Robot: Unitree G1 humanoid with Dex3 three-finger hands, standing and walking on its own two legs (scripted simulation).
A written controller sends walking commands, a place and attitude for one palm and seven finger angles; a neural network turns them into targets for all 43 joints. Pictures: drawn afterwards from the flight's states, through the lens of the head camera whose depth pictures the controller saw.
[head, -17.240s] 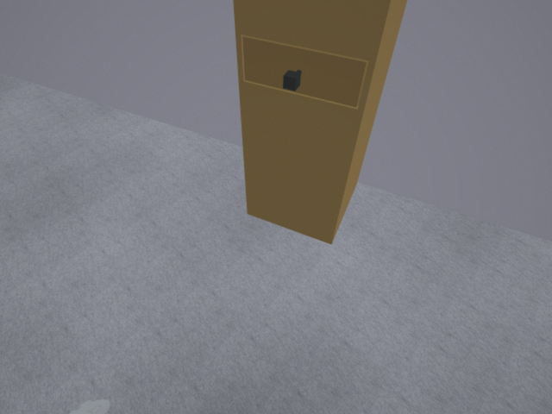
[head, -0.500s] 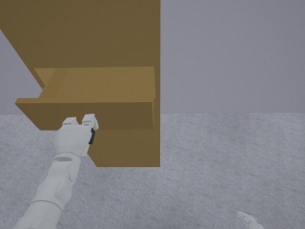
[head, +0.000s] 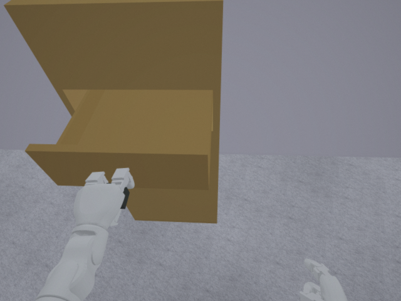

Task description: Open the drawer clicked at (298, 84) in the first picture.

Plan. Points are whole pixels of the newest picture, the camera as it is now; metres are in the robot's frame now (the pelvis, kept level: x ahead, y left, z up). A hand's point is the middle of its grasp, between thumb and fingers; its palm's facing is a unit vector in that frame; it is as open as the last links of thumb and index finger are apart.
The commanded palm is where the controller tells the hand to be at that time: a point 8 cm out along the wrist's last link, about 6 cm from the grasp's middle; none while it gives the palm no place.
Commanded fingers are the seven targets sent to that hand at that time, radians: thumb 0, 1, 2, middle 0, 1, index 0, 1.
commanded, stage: pull the drawer open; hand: left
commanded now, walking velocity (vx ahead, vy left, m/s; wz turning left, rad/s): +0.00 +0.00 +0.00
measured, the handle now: (118, 187) +0.34 +0.22 +0.02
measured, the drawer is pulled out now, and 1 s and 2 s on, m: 0.21 0.30 0.30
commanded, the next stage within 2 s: open the thumb to release the handle in 1.02 s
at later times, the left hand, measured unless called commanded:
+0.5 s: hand (104, 239) +0.23 +0.22 +0.00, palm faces -0.01 -0.10 -0.99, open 7.5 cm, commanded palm +0.20 +0.22 +0.06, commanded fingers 0.00 0.90 0.90 -0.40 -1.35 -0.40 -1.35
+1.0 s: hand (98, 261) +0.19 +0.21 +0.00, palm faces +0.00 -0.11 -0.99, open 7.5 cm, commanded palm +0.15 +0.21 +0.06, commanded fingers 0.00 0.90 0.90 -0.40 -1.35 -0.40 -1.35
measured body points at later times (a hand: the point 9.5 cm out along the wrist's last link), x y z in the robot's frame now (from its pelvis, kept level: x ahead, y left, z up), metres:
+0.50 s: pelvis +0.01 +0.00 +0.00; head +0.04 -0.02 +0.45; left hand +0.22 +0.22 +0.06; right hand +0.21 -0.23 -0.11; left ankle -0.02 +0.11 -0.72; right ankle +0.00 -0.11 -0.72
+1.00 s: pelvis +0.01 -0.01 -0.01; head +0.04 -0.03 +0.43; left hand +0.18 +0.22 +0.06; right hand +0.21 -0.23 -0.11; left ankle -0.02 +0.11 -0.72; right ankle +0.00 -0.11 -0.72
